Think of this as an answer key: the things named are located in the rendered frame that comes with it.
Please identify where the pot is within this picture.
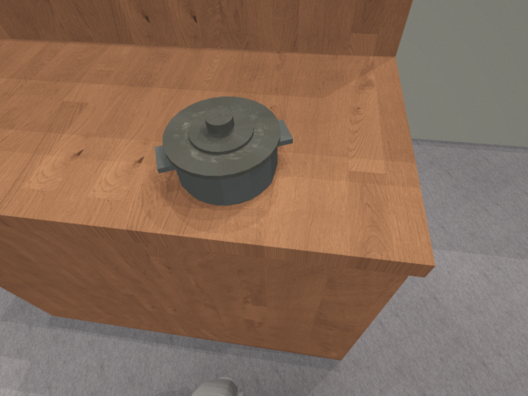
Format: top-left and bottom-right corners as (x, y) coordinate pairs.
(155, 120), (293, 205)

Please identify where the table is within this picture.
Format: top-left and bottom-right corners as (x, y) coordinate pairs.
(0, 0), (436, 361)

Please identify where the left robot thigh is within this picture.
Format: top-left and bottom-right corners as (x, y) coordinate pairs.
(192, 379), (244, 396)

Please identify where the lid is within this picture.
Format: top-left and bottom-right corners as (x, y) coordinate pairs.
(163, 97), (281, 180)

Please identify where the knob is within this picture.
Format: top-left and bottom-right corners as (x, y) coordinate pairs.
(205, 107), (234, 134)

